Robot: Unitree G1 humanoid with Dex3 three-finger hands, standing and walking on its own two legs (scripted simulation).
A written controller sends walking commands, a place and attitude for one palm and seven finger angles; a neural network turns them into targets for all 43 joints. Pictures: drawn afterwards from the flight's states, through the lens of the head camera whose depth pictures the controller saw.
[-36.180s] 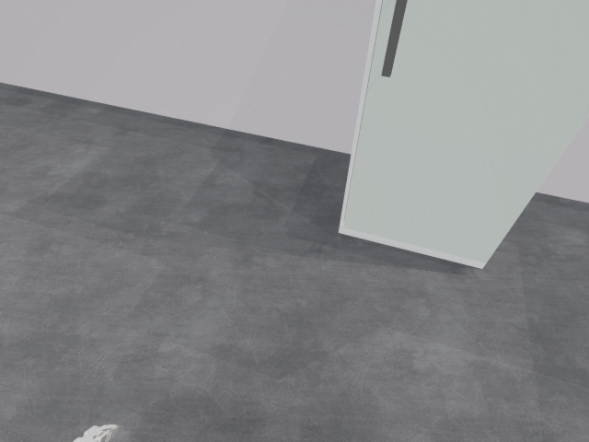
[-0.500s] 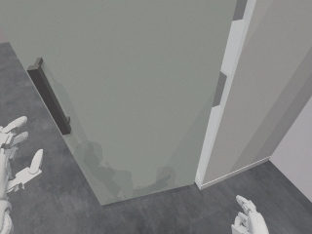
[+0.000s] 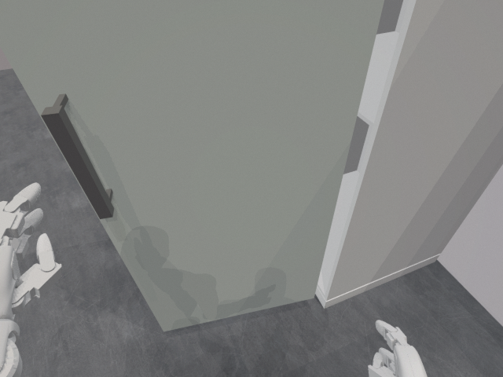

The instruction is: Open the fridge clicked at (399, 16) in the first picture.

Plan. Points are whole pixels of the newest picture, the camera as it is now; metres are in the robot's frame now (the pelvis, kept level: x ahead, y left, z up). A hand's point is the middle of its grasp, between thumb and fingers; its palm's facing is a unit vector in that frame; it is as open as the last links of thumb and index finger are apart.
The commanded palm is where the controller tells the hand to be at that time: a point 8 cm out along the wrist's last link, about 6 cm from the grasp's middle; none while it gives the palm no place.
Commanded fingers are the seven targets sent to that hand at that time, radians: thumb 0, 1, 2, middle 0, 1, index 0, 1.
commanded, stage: step back with the hand held close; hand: left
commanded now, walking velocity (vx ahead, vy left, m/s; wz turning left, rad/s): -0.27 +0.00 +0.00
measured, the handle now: (86, 161) +0.40 +0.36 +0.15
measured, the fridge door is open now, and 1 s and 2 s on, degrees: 81 81 81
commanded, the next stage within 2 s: stop stepping back and stand still in 1.02 s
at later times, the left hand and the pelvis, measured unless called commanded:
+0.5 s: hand out of the picture +0.12 +0.33 +0.16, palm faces +0.44 -0.77 -0.46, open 7.4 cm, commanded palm +0.06 +0.36 +0.17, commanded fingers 0.00 0.90 0.90 -0.20 -0.30 -0.20 -0.30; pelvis -0.07 +0.05 -0.01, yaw +2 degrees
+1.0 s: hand out of the picture +0.03 +0.39 +0.17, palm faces +0.53 -0.78 -0.34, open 7.5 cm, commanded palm -0.06 +0.41 +0.17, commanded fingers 0.00 0.90 0.90 -0.20 -0.30 -0.20 -0.30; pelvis -0.17 +0.09 -0.01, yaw +6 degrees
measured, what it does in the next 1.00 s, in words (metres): walks backwards: right foot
